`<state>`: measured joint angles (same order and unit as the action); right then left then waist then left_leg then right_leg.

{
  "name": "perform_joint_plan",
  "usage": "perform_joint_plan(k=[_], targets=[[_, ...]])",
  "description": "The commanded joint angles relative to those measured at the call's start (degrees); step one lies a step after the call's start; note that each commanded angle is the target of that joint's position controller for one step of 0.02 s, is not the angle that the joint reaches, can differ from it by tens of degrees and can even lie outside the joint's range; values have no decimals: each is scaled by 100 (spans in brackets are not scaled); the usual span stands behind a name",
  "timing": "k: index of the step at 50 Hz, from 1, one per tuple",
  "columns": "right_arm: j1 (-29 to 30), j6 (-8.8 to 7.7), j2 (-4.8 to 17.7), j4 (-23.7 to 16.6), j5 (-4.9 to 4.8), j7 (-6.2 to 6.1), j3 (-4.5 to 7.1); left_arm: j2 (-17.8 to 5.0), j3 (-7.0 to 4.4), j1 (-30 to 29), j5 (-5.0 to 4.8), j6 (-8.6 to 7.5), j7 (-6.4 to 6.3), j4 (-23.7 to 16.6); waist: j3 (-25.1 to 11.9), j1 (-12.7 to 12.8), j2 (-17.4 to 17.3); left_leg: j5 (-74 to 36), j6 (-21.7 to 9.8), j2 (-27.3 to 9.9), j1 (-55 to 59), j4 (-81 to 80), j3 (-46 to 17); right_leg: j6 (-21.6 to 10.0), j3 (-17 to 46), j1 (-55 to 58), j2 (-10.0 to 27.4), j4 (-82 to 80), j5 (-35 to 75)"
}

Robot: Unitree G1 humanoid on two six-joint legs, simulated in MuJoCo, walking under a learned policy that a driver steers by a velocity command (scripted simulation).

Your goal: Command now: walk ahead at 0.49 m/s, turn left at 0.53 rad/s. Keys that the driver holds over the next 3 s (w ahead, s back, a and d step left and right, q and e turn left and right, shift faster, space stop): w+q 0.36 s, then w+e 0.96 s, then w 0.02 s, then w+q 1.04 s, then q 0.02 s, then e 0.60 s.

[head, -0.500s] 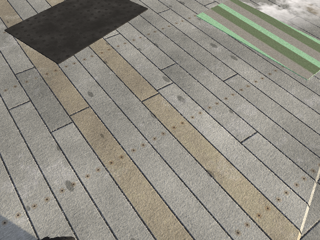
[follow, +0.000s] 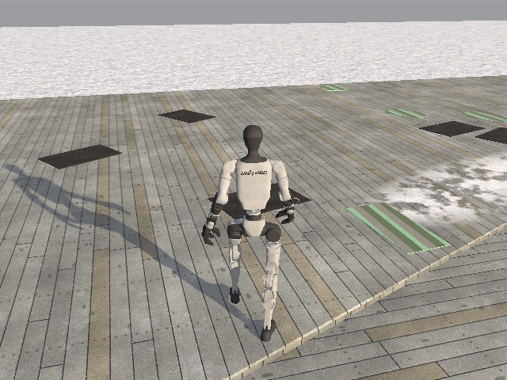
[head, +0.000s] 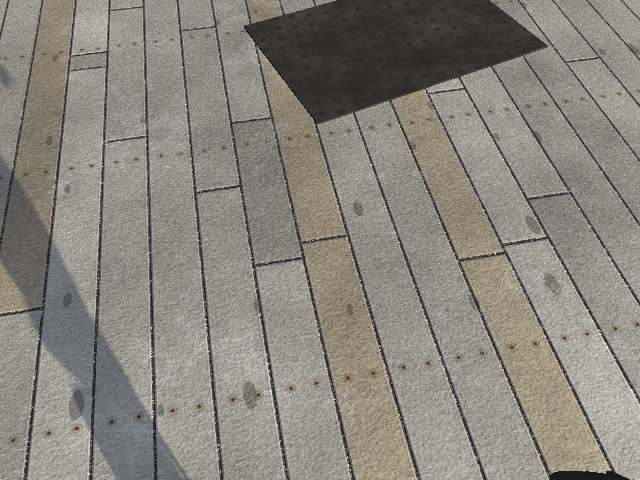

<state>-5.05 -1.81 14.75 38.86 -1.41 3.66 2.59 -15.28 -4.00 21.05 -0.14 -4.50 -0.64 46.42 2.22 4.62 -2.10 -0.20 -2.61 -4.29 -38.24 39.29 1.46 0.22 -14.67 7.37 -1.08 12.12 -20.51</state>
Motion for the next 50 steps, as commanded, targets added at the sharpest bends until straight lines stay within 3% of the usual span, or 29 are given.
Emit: perform_joint_plan(k=[1,3,4,5,6,7,8,9,10,11,15,18,20,22,25,27,28,29,30,31,32,33,34,35,36,39,42,45,50], targets=[[437,-69,477,-621,-7,79,128,-1219,-298,-132,-70,72,-76,-302,177,-266,632,552,-283,341,247,-254,439,-659,231,30,1730,482,5620],[-456,-7,857,-480,-27,34,328,-1395,-339,-231,-121,176,-107,-351,-446,-815,827,1059,-570,769,1451,-275,637,-565,172,22,1674,1904,6965],[-1364,19,1170,-280,-26,-54,511,-1372,-316,-354,-175,178,-114,-399,-902,-1344,690,700,-813,936,2906,-746,513,-390,74,-645,1463,3168,6456],[-1954,104,1603,-131,-24,-191,638,-939,-167,-155,-8,107,-111,-504,-1360,-1400,-179,591,-1129,69,4654,-772,-917,-146,177,-2256,1079,4964,3056],[-1635,16,2029,-321,-8,-193,667,-315,52,180,60,-76,-53,-868,-2031,-743,-1342,1683,-2403,-1346,6150,-1649,-4555,191,1078,-4565,-285,7012,-1337],[-1745,-71,1515,-384,33,-161,529,-850,-32,-464,-110,-293,37,-968,-2328,-1190,-505,2067,-2244,-1425,6185,-2256,-4879,76,2227,-5115,-26,7299,-1139],[-1560,-143,1241,-342,48,-162,457,-943,-38,-846,-265,-379,78,-1138,-1525,-1115,-228,1865,-1965,-1253,5515,-2327,-4032,-45,2182,-5333,220,6975,-628],[-1205,-186,1091,-357,14,-157,404,-872,-14,-875,-173,-413,45,-1110,-919,-787,355,1233,-1733,-967,4578,-2333,-3331,-73,2116,-5143,486,6408,-225],[-886,-208,913,-405,20,-175,354,-915,-50,-866,-20,-394,8,-1066,-687,-585,399,657,-1609,-752,3926,-2375,-2866,-29,2102,-4806,659,5895,10],[-703,-217,825,-489,87,-206,306,-940,-78,-761,33,-325,15,-1035,-561,-421,275,268,-1577,-592,3446,-2510,-2595,17,2117,-4466,748,5721,169],[-798,-242,1016,-362,73,-328,349,-688,1,-919,134,-127,5,-1120,-287,-356,162,-584,-1541,-308,2455,-2697,-1929,377,1827,-4236,721,4678,673],[-998,-178,1119,-252,25,-406,374,-487,97,-1644,124,-123,24,-1282,-181,-643,-74,-140,-1203,69,2146,-2581,-1540,476,1728,-3937,475,3199,1931],[-1202,-168,1034,-139,38,-417,328,-424,145,-1914,54,-166,106,-1257,-251,-866,-232,280,-1059,33,2241,-2569,-1395,460,1605,-3606,356,2452,2705],[-1437,-182,1040,3,37,-395,304,-515,126,-2125,-23,-210,179,-1282,-193,-1023,-317,513,-1035,-219,2591,-2475,-1532,339,1645,-3628,384,2140,2923],[-1620,-163,1099,150,65,-377,302,-682,70,-2324,-48,-235,250,-1394,-65,-1062,-372,192,-967,-662,3442,-2202,-1783,-7,1656,-4021,385,1833,2261],[-1584,-126,1148,217,79,-389,320,-767,28,-2106,-73,-233,276,-1379,-27,-901,-467,-653,-850,-815,3845,-1962,-1735,-264,1571,-3922,313,1731,1665],[-1453,-109,1163,208,73,-398,321,-857,-34,-1694,-66,-236,271,-1280,-220,-640,-447,-1682,-743,-694,3907,-1507,-1517,-424,1426,-3390,149,1564,1576],[-1391,-89,1072,183,102,-413,282,-1032,-139,-964,-38,-238,255,-1071,-748,-282,-276,-2500,-603,-399,3803,-564,-1179,-624,1385,-2379,62,1510,1819],[-1427,-80,889,45,213,-456,185,-1325,-203,-48,4,-229,248,-952,-1591,45,303,-1468,-397,-68,2977,1025,-858,-1013,2522,-851,876,1610,2182],[-2134,-178,484,-29,177,-437,74,-1755,-323,231,-3,-193,306,-830,-1991,-311,1925,2229,146,938,638,2982,-442,-1981,5272,960,1960,1042,1043],[-1866,-275,841,-55,139,-397,90,-1206,-194,285,-159,-172,339,-843,-1847,-123,1498,3041,154,750,-265,3491,-977,-1918,6160,1142,2023,457,-284],[-1206,-348,1083,-182,12,-348,157,-957,-122,-41,-125,-137,305,-912,-1026,-30,947,2553,115,480,-605,3554,-973,-1681,5390,522,1876,383,-265],[-795,-413,993,-278,55,-341,121,-936,-107,-257,-38,-89,282,-989,-652,-70,388,2198,88,306,-516,3322,-844,-1548,4796,-120,1617,335,280],[-608,-463,937,-355,164,-338,130,-893,-86,-395,-20,-62,269,-1011,-339,-192,192,1947,128,169,-460,2892,-789,-1542,4422,-613,1424,260,958],[-658,-470,899,-375,235,-341,146,-826,-55,-457,13,-67,241,-1035,-380,-344,334,1734,169,51,-151,2538,-797,-1496,4133,-863,1227,188,1468],[-751,-400,739,-332,268,-364,115,-845,-61,-432,-49,-53,166,-994,-413,-472,643,1659,434,60,98,1832,-622,-1576,3680,-1232,1001,59,2283],[-211,-359,589,-440,251,-396,54,-1038,-128,-226,-90,0,57,-870,-252,-332,592,947,635,168,112,783,-553,-1505,3370,-1566,837,18,2490],[386,-411,487,-519,215,-350,15,-1076,-144,18,-121,83,-22,-739,-222,-118,689,-32,680,371,511,-256,-550,-1265,3221,-1778,628,138,2336],[979,-525,601,-652,129,-245,70,-1024,-150,332,-167,214,-76,-566,-184,11,735,-166,528,604,954,-1120,-690,-1125,3773,-1435,758,565,1962]])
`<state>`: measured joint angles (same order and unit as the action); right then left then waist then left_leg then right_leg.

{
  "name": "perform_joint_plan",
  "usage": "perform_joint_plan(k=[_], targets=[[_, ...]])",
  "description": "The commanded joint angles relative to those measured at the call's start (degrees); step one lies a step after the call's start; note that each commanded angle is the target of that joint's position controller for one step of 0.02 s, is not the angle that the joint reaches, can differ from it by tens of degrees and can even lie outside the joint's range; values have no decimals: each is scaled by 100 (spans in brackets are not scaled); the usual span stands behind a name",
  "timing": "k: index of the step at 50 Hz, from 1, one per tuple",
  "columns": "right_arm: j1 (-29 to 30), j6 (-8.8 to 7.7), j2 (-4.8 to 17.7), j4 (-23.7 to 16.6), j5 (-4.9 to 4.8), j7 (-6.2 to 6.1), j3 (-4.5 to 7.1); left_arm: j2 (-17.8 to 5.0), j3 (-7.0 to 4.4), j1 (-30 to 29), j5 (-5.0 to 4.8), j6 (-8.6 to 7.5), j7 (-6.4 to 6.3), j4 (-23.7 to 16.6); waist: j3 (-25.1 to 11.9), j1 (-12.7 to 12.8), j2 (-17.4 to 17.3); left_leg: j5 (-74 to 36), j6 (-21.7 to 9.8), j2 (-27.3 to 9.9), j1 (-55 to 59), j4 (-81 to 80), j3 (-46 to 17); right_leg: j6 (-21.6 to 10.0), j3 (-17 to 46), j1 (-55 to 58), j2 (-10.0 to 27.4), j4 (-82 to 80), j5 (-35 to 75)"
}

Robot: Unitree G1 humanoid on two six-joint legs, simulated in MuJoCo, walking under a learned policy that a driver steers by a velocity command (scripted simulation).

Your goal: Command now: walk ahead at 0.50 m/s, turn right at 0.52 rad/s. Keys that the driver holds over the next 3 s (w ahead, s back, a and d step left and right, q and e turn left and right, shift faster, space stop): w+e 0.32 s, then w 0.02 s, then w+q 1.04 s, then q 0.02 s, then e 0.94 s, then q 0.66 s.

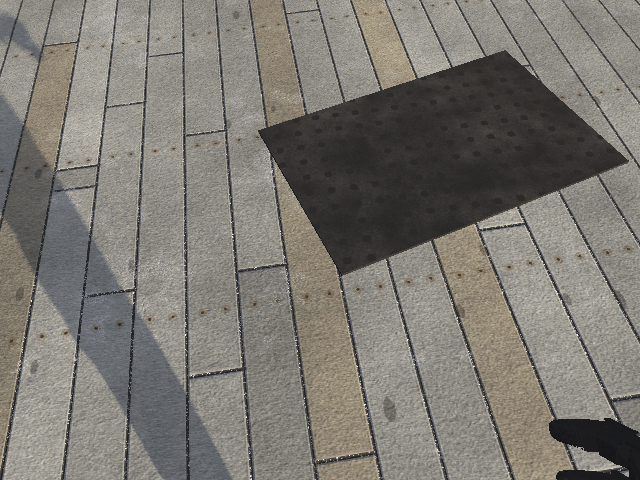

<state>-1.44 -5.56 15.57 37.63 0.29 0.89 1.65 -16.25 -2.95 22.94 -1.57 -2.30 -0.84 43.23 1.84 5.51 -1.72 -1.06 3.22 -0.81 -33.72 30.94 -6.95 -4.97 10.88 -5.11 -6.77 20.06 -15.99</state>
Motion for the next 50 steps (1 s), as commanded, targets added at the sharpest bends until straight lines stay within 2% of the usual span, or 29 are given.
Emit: perform_joint_plan(k=[1,3,4,5,6,7,8,9,10,11,13,16,18,20,22,25,27,28,29,30,31,32,33,34,35,38,42,45,50], targets=[[598,-172,581,-523,-54,41,194,-940,-268,109,-22,17,-69,-243,-131,-129,750,88,-113,262,614,-395,113,-577,1369,-78,1377,-112,1500],[195,-217,736,-428,-74,24,284,-944,-292,-50,-6,58,-78,-267,-210,-388,910,410,-310,251,1226,-603,171,-481,1528,-46,1395,239,1855],[-340,-238,875,-303,-47,-18,370,-832,-256,-178,8,60,-61,-323,-510,-686,868,300,-498,156,2091,-841,218,-329,1368,-210,1158,766,2228],[-1189,-248,1121,-209,39,-71,460,-568,-157,-297,81,38,-27,-446,-1274,-1095,558,441,-867,-583,3573,-594,-375,-145,1026,-823,891,2063,1880],[-1897,-165,1560,-66,103,-104,580,-173,-28,435,-2,-11,-25,-534,-2167,-971,-888,1248,-1768,-1915,5666,-683,-2526,285,182,-2705,51,3909,-420],[-1950,-110,1207,4,-55,-60,519,-511,-44,578,-52,-37,-37,-546,-2077,-931,-1435,2413,-1943,-2366,5638,-1140,-3800,364,25,-3637,338,4853,-1804],[-1646,-79,817,-53,-83,-74,416,-925,-163,127,-68,-19,-29,-513,-1183,-1007,-752,2764,-1704,-2127,4841,-1310,-3130,418,41,-3931,634,5220,-1350],[-1373,-36,678,-82,-41,-85,365,-960,-187,-262,-19,12,-28,-578,-634,-957,-330,2310,-1507,-1866,4114,-1419,-2334,467,-198,-3859,825,5233,-913],[-1182,-18,566,-25,-21,-78,322,-882,-198,-506,41,17,-9,-659,-218,-857,-216,1752,-1442,-1630,3491,-1610,-1781,500,-275,-3797,973,5013,-627],[-1077,-30,482,16,22,-82,285,-798,-215,-553,48,38,18,-694,-84,-726,-341,1375,-1372,-1454,3092,-1764,-1343,500,-306,-3608,1139,4845,-427],[-1006,-69,499,106,12,-68,301,-533,-162,-517,3,93,72,-736,-17,-615,-486,959,-1392,-1303,2655,-2048,-749,529,-466,-3383,1266,4661,-235],[-1044,-122,740,276,-5,-66,383,-403,-112,-817,46,115,99,-913,31,-612,-307,299,-1541,-1373,2620,-2277,-164,636,-507,-3588,1376,4116,268],[-1179,-121,808,414,-8,-44,386,-298,-51,-1033,73,59,132,-947,-16,-686,-136,-96,-1545,-1260,2652,-2290,169,609,-503,-3439,1338,3429,823],[-1285,-80,881,549,-90,-16,372,-182,23,-1436,104,-34,192,-1031,74,-774,-79,-271,-1495,-1093,2584,-2299,443,536,-734,-3130,1239,2521,1332],[-1530,-19,1014,675,-196,1,380,-176,56,-1923,113,-120,259,-1145,175,-932,-64,-230,-1469,-1074,2615,-2260,450,515,-1005,-2855,1137,1869,1576],[-1860,81,1228,856,-245,2,417,-365,5,-2283,57,-199,327,-1298,215,-944,-183,-415,-1379,-1335,3088,-1980,160,429,-993,-2666,991,1244,1288],[-1883,156,1319,933,-252,-25,429,-575,-93,-1961,57,-237,321,-1237,4,-645,-310,-993,-1220,-1379,3249,-1495,81,292,-1059,-1971,828,876,1032],[-1850,177,1261,952,-254,-39,394,-766,-208,-1339,85,-243,281,-1053,-378,-268,-267,-1643,-1063,-1159,3078,-759,272,146,-1170,-959,694,625,1131],[-1874,153,1028,915,-184,-46,297,-1079,-350,-497,147,-228,210,-857,-1027,132,-204,-1289,-839,-851,2395,384,481,-52,-931,509,1015,810,1326],[-2237,73,384,684,-57,-20,87,-1680,-481,267,319,-173,116,-810,-2111,205,996,994,-405,-177,333,2629,852,-744,1101,2830,2690,964,1221],[-2425,6,395,749,-162,-22,62,-1453,-423,403,285,-128,121,-762,-2769,205,1616,3500,-322,169,-449,3787,206,-1179,2762,2977,3258,160,472],[-2057,9,952,711,-316,-21,246,-1065,-295,120,233,-126,139,-736,-1834,210,1097,3258,-351,-127,-937,4245,-12,-957,2111,2262,3017,-32,18],[-1726,30,933,602,-331,-28,254,-843,-223,-221,169,-140,146,-708,-1144,51,1018,2810,-381,-368,-1075,4175,174,-786,1336,1545,2769,-190,-12],[-1574,80,854,586,-258,-53,259,-634,-160,-593,159,-173,170,-671,-696,-138,849,2406,-358,-532,-916,3916,239,-688,805,828,2520,-444,182],[-1626,165,788,617,-201,-75,290,-471,-123,-873,177,-234,187,-656,-435,-345,954,2079,-334,-677,-602,3679,193,-605,353,273,2330,-694,460],[-1777,369,437,646,-204,-85,251,-452,-178,-1202,235,-394,183,-513,-147,-645,799,1556,-214,-735,-201,3497,179,-650,-451,-430,2268,-1189,1246],[-1253,402,341,422,-153,-30,228,-623,-267,-1109,252,-425,93,-273,81,-592,546,522,-188,-731,-453,2351,156,-590,-1289,-266,2190,-1321,1731],[-677,369,254,228,-143,104,166,-836,-338,-952,202,-376,37,-143,243,-389,436,-29,-286,-655,-275,1401,460,-503,-1734,-129,2213,-1374,1747],[-86,411,429,-135,-135,230,202,-1084,-454,-688,25,-209,30,99,425,-268,392,585,-632,-523,-380,704,781,-311,-2040,752,2465,-973,2125]])
Over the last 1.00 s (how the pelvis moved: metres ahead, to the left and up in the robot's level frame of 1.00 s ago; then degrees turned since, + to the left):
0.57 0.03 0.01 2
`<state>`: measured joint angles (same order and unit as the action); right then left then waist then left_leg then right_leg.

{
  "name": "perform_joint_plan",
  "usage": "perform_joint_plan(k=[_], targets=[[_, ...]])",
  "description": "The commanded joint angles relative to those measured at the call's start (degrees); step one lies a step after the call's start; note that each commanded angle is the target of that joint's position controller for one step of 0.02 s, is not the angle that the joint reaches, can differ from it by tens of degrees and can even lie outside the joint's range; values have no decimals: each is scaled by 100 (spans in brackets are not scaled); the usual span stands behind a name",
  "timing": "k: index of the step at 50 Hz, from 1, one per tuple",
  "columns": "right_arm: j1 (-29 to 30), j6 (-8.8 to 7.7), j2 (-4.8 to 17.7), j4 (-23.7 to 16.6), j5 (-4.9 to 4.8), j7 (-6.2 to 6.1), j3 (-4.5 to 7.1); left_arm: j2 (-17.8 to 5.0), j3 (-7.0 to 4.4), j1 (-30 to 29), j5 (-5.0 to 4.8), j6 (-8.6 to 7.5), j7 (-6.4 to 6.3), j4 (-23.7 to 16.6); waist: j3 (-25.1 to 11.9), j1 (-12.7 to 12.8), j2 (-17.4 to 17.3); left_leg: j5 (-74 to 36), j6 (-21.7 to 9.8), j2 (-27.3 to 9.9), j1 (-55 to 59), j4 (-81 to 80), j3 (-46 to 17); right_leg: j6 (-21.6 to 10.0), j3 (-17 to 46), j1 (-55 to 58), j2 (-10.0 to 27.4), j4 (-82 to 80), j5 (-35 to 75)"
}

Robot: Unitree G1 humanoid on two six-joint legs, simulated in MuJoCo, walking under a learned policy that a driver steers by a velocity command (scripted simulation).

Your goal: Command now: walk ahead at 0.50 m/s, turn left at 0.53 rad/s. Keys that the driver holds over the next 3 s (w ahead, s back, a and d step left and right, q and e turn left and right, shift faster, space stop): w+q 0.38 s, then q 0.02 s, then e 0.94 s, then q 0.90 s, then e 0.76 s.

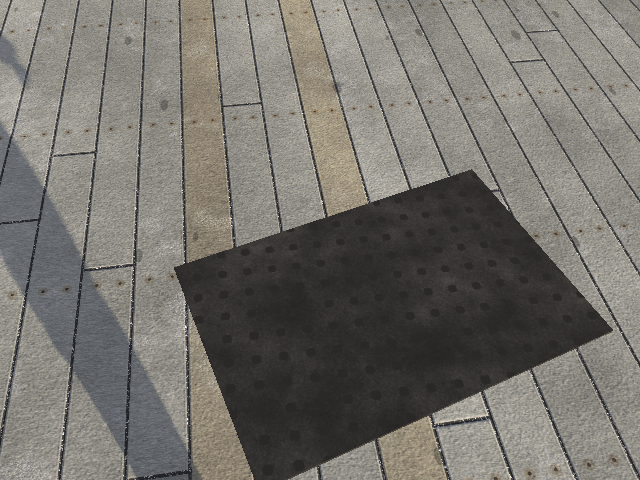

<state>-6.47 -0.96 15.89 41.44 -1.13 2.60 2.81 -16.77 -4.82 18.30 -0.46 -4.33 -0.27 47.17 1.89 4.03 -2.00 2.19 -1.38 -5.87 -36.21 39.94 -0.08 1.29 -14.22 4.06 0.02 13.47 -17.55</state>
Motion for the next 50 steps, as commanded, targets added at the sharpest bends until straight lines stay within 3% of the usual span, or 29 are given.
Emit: perform_joint_plan(k=[1,2,3,4,5,6,7,8,9,10,11,14,20,24,26,27,28,29,30,31,32,33,34,36,38,40,46,49,50], targets=[[378,-37,460,-563,16,71,120,-1114,-291,-245,-111,33,-31,-280,331,-195,473,542,-278,121,73,-248,248,-877,384,-45,1786,-10,3025],[187,-17,565,-569,21,69,181,-1208,-315,-285,-139,74,-41,-281,113,-341,565,838,-397,339,480,-244,454,-801,288,33,1749,479,4045],[-400,-1,732,-452,4,54,296,-1243,-319,-374,-172,129,-46,-294,-252,-711,554,895,-552,631,1308,-396,664,-681,120,-74,1611,1397,4869],[-1371,22,1084,-174,-25,-15,504,-1102,-256,-343,-158,155,-58,-318,-781,-1174,390,688,-761,960,2750,-620,689,-470,-36,-648,1332,2730,4849],[-2060,80,1703,-41,-82,-143,691,-677,-90,-154,77,116,-66,-456,-1211,-1266,-713,406,-1183,-55,4298,-822,-1023,-127,-68,-2231,945,4720,2032],[-1641,-13,2056,-281,-71,-117,675,-154,98,132,115,-54,-19,-773,-1983,-646,-1669,2133,-2333,-1202,5664,-1975,-4453,152,1052,-4330,-277,6450,-1701],[-1635,-122,1489,-390,-49,-44,511,-763,-5,-542,-103,-234,44,-803,-1949,-1092,-626,2484,-2073,-1307,5565,-2562,-4566,2,1956,-4900,4,6683,-1484],[-1513,-211,1233,-342,-4,-40,435,-843,-24,-897,-243,-327,71,-934,-1232,-1034,-430,2196,-1841,-1155,5007,-2529,-3808,-162,1880,-5171,220,6446,-991],[-1187,-253,1083,-361,0,-42,382,-750,-5,-911,-138,-364,21,-880,-774,-767,92,1509,-1637,-908,4186,-2467,-3146,-205,1889,-4909,485,5939,-538],[-857,-262,877,-420,21,-77,323,-790,-43,-860,24,-348,-21,-816,-600,-561,60,853,-1522,-697,3564,-2469,-2621,-177,1923,-4501,657,5429,-243],[-684,-260,812,-519,89,-112,285,-796,-63,-759,65,-289,-7,-785,-523,-409,-101,427,-1493,-551,3144,-2573,-2381,-143,1949,-4140,728,5236,-38],[-735,-291,908,-524,71,-209,313,-607,-36,-775,136,-138,2,-793,-428,-333,-18,-481,-1550,-352,2634,-2751,-1870,98,1792,-3920,624,4554,376],[-1165,-214,1045,-319,4,-367,359,-326,98,-1978,90,-154,72,-1112,-28,-737,-230,-216,-1126,85,2253,-2627,-1412,302,1700,-3575,151,2153,2185],[-1493,-142,830,-57,48,-424,284,-389,97,-2007,117,-279,243,-1075,-219,-862,-354,-1028,-904,-141,2875,-2040,-1374,34,1634,-3219,46,1543,2750],[-1378,-125,809,-25,109,-425,269,-507,52,-1740,127,-303,282,-988,-305,-707,-453,-1531,-787,-280,3243,-1615,-1453,-202,1626,-3080,44,1432,2317],[-1230,-118,807,-40,113,-419,265,-582,13,-1411,142,-313,275,-877,-419,-503,-445,-2027,-689,-209,3303,-1234,-1372,-343,1514,-2703,-39,1247,2291],[-1184,-125,753,-60,121,-412,241,-699,-32,-1007,187,-332,257,-749,-670,-296,-301,-2391,-514,65,3271,-582,-1171,-493,1457,-2034,-31,1038,2965],[-1427,-143,568,-165,234,-416,166,-1021,-73,-574,273,-350,250,-730,-1405,-283,341,-1185,-250,470,2609,670,-972,-897,2323,-632,751,1499,5031],[-2316,-161,329,-16,200,-391,70,-1058,-51,-368,288,-267,249,-659,-2129,-513,1569,2538,265,1090,1120,2555,-595,-2015,4053,972,1987,1547,6032],[-2384,-135,689,36,195,-354,107,-720,26,-263,57,-179,286,-603,-2363,-452,1426,3510,404,996,753,3032,-824,-2203,4892,973,2079,1161,4955],[-1788,-69,955,-75,112,-358,188,-706,31,-627,-62,-98,286,-712,-1722,-343,975,3250,488,791,376,3367,-848,-2000,4649,464,1861,983,3595],[-1215,1,990,-207,102,-394,209,-737,25,-858,-47,-12,266,-801,-1262,-263,565,3007,510,723,175,3367,-692,-1800,4345,-133,1629,787,2782],[-899,71,979,-315,127,-434,234,-797,17,-1025,-11,56,229,-849,-867,-295,378,2781,500,631,121,3162,-639,-1696,4146,-755,1506,611,2315],[-884,157,761,-366,142,-501,214,-814,-8,-1140,57,158,161,-866,-614,-484,633,2523,456,544,619,2267,-596,-1454,3763,-1581,1081,342,1801],[-972,151,547,-313,147,-555,171,-816,-42,-1137,78,238,107,-894,-706,-522,929,2507,496,672,986,1488,-441,-1410,3520,-1818,857,306,1917],[-900,143,515,-304,156,-577,167,-924,-109,-1085,33,307,33,-919,-929,-488,941,2221,542,721,1208,1030,-473,-1447,3559,-1838,833,322,1713],[-468,56,552,-418,118,-489,183,-958,-177,-1078,-33,529,-81,-996,-766,-336,1054,1639,519,820,1580,-56,-572,-1293,4036,-2094,711,295,345],[-688,-80,567,-344,82,-406,221,-927,-171,-1137,-90,638,-126,-1040,-696,-528,1061,989,330,838,2265,-1406,-446,-1055,4156,-2182,517,644,471],[-792,-102,759,-335,114,-412,284,-800,-130,-998,-105,656,-137,-1030,-727,-544,882,762,163,442,2761,-1854,-657,-815,4004,-2470,294,950,131]])
Over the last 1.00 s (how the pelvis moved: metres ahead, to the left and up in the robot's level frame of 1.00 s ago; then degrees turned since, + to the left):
0.51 -0.07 -0.01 1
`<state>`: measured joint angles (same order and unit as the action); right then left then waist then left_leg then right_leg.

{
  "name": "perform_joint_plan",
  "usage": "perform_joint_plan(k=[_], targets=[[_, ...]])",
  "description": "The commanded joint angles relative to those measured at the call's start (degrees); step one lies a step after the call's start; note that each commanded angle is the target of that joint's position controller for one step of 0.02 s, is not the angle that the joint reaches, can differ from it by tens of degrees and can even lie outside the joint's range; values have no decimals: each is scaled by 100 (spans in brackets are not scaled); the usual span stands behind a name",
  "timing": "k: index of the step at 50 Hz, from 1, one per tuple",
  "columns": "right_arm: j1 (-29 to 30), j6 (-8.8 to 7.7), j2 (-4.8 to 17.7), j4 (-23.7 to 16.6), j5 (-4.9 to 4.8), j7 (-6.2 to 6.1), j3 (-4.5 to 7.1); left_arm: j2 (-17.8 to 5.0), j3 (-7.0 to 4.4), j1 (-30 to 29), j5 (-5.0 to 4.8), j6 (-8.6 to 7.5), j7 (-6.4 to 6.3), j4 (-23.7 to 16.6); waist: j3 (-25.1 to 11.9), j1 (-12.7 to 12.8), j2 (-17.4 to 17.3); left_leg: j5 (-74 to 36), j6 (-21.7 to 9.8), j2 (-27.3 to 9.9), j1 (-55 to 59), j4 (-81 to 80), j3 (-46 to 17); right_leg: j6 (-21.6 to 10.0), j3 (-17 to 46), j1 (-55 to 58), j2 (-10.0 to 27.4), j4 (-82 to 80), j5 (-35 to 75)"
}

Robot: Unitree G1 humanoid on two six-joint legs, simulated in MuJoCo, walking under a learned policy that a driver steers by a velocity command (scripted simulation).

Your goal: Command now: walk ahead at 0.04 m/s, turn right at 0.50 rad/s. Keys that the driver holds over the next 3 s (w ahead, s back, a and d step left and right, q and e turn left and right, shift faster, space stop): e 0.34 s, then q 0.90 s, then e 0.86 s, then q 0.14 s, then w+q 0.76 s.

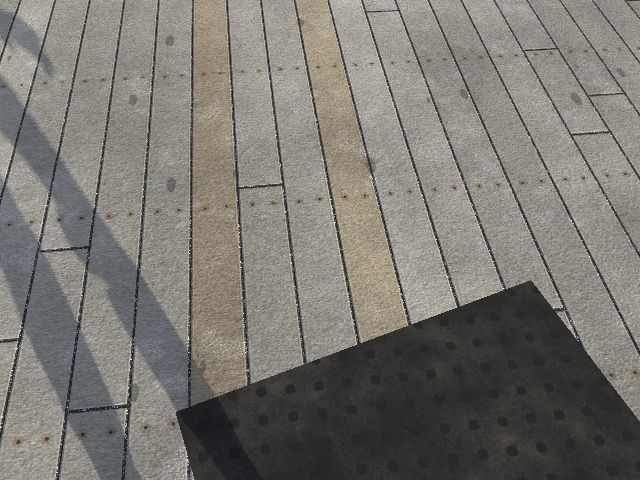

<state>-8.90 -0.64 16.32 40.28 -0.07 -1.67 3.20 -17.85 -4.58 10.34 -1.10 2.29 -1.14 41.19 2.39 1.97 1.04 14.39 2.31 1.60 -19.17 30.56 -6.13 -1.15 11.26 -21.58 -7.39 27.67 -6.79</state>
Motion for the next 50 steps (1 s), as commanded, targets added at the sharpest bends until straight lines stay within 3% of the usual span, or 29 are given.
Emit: perform_joint_plan(k=[1,2,3,4,5,6,9,13,18,20,21,22,23,24,25,26,27,29,32,36,39,42,44,45,46,47,48,49,50], targets=[[-542,-104,1181,-289,151,-24,339,-414,-78,-41,-13,-16,-35,-487,-813,-193,-490,-488,-741,-1493,1480,-1267,-1188,-221,725,-613,513,590,-1914],[-349,-63,1337,-299,347,-2,389,-543,-139,-90,-41,-80,-28,-615,-579,-118,-1778,-1272,-1497,-2274,1040,-1568,-2276,56,-290,-1207,-115,1928,-2750],[-58,-87,1001,-458,341,-10,291,-941,-265,124,45,-113,-22,-485,-562,-65,-1303,-1623,-1662,-2358,917,-1449,-2103,245,-183,-1191,253,3026,-2651],[186,-96,748,-523,244,-32,223,-1019,-326,286,5,-76,-19,-330,-528,30,-926,-1780,-1458,-2038,898,-1303,-1526,339,-242,-1189,294,3469,-2355],[327,-92,666,-553,145,-45,196,-900,-318,416,9,-1,-53,-210,-494,68,-750,-1793,-1265,-1742,1011,-1187,-1082,460,-323,-1272,343,3788,-2084],[335,-87,616,-541,76,-56,170,-798,-294,435,18,60,-62,-201,-435,5,-761,-2018,-1251,-1675,1106,-1124,-847,567,-355,-1424,394,4086,-1890],[67,2,671,-462,108,-96,183,-524,-184,22,-59,92,-12,-461,-384,-238,-947,-2386,-1371,-1508,1393,-1131,-294,769,-739,-1546,554,3707,-1578],[-92,96,930,-404,98,-108,297,-394,-85,-309,-34,81,85,-735,-605,-447,-1096,-2533,-1502,-1747,1702,-1072,-64,800,-992,-1067,844,2617,-1667],[-56,104,1122,-315,-41,10,378,-459,-96,-243,-2,137,186,-844,-651,-418,-1208,-2669,-1463,-1893,1399,-872,156,479,-1366,-33,778,1227,-1541],[49,99,1006,-216,-178,39,311,-350,-89,222,51,121,196,-648,-677,-101,-1036,-2537,-1205,-1707,1075,-454,285,125,-1455,911,600,-360,-457],[-252,54,740,-55,-159,78,207,-483,-100,363,82,113,162,-588,-782,-96,-649,-1842,-789,-1479,513,-162,506,-49,-1081,1815,791,-914,453],[-405,-14,214,-139,173,167,-2,-918,-143,521,145,107,63,-623,-1196,-296,878,473,-184,-924,-527,952,998,-418,464,2954,2167,-716,2615],[-149,-5,240,-237,150,145,3,-672,-20,165,315,19,80,-642,-1112,-227,1303,2147,99,-663,-808,1378,739,-1396,826,2062,2936,-700,2684],[5,48,654,-149,33,109,99,-361,72,6,396,-101,128,-636,-953,-71,821,2157,183,-772,-573,1799,428,-1533,548,1646,2684,-877,2066],[-20,96,729,-83,-51,95,150,-341,81,-178,397,-189,136,-519,-730,-164,845,1918,204,-721,-638,2016,352,-1328,196,1524,2401,-925,1607],[-165,160,756,88,-60,42,190,-454,45,-326,348,-245,130,-471,-612,-187,807,1677,236,-692,-708,2132,290,-1138,-43,1493,2219,-970,1263],[-273,222,825,168,-35,-3,228,-434,50,-473,280,-289,110,-420,-463,-219,843,1407,289,-655,-673,2264,164,-1057,-202,1349,2188,-971,1457],[-466,254,872,252,-93,-35,279,-485,28,-523,255,-285,32,-343,-374,-264,772,1194,366,-459,-673,2721,180,-1111,-488,1271,2161,-937,1851],[-417,286,758,202,-140,-81,279,-462,2,-489,203,-195,-77,-254,-324,-155,607,1146,430,-478,-1053,2832,269,-1236,-569,1592,2317,-975,1520],[-216,324,533,3,-97,-38,191,-516,-53,-542,202,-121,-134,-151,-308,-50,530,1127,411,-643,-983,2225,488,-1326,-675,1744,2478,-1029,1167],[-215,327,535,-119,-88,49,169,-666,-122,-582,188,-83,-102,-96,-404,-64,551,1151,284,-618,-630,1766,720,-1372,-809,1721,2603,-953,1549],[-320,347,580,-195,-102,150,185,-799,-178,-636,109,-64,-78,-50,-502,-158,615,1013,77,-552,-304,1248,887,-1266,-927,1770,2713,-758,1845],[-544,364,577,-169,-100,216,212,-842,-200,-766,13,-54,-81,-18,-561,-366,615,370,-158,-426,221,369,1064,-970,-1182,1617,2619,-389,1645],[-698,359,659,-134,-78,216,256,-771,-195,-632,-31,-49,-76,77,-587,-440,480,-274,-340,-299,678,-263,1054,-660,-1416,1381,2437,-18,1123],[-840,346,1037,-134,-58,153,382,-558,-157,-338,42,-66,-48,178,-623,-381,-363,-1734,-633,-606,1391,-791,327,-151,-1892,706,1996,951,71],[-902,309,1717,-293,-43,42,523,-198,-27,-570,355,-89,-19,-110,-571,-283,-2076,-3966,-1572,-2116,2247,-888,-1869,510,-2221,-1173,1028,2762,-2887],[-1029,162,1591,-386,167,129,457,-390,-78,-1062,245,-113,-54,-251,-954,-688,-1439,-3683,-2425,-2554,1894,-1102,-2363,529,-1141,-1441,699,3849,-3491],[-760,38,1440,-398,162,168,414,-575,-141,-1054,94,-94,-61,-221,-764,-545,-918,-3181,-2271,-2279,1783,-1190,-1840,458,-892,-1600,839,4207,-3071],[-435,-24,1312,-411,55,148,395,-624,-178,-923,55,-88,-82,-139,-575,-361,-701,-2616,-1909,-1916,1661,-1186,-1416,398,-797,-1662,955,4102,-2493]])
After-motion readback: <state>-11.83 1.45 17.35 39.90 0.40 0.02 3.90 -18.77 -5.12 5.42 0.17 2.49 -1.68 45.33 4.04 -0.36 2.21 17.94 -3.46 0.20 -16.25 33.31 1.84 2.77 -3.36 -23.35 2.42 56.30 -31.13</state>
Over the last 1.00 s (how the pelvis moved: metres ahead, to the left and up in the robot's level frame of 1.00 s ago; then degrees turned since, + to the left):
0.41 0.08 0.00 4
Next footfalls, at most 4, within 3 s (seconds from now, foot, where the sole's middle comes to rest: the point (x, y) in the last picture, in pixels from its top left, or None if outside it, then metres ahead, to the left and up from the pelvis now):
0.42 right None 0.01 -0.13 -0.77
0.92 left None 0.03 0.10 -0.77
1.42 right None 0.09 -0.12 -0.77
2.00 right None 0.06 -0.16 -0.77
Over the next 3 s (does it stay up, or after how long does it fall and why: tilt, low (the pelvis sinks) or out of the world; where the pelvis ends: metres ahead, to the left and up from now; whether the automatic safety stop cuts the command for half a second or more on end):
stays up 0.30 -0.07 -0.01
